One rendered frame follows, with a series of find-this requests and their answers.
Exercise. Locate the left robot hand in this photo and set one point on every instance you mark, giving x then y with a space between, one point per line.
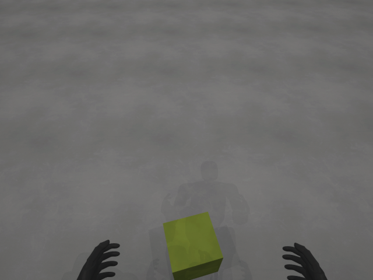
93 266

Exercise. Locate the carton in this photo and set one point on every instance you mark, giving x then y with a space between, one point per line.
192 246

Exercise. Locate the right robot hand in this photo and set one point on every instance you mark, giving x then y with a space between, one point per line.
310 267

